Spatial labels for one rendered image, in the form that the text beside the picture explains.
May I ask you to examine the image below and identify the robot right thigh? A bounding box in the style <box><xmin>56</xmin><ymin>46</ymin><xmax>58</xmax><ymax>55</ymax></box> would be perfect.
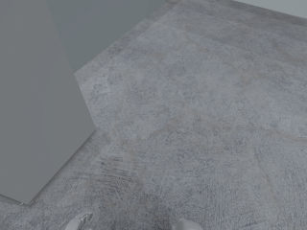
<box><xmin>171</xmin><ymin>220</ymin><xmax>203</xmax><ymax>230</ymax></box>

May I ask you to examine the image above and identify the fridge door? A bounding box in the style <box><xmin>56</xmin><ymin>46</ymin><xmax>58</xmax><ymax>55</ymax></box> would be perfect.
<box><xmin>0</xmin><ymin>0</ymin><xmax>96</xmax><ymax>205</ymax></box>

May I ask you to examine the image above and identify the left robot hand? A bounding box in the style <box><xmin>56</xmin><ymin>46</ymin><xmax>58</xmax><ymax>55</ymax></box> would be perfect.
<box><xmin>64</xmin><ymin>212</ymin><xmax>93</xmax><ymax>230</ymax></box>

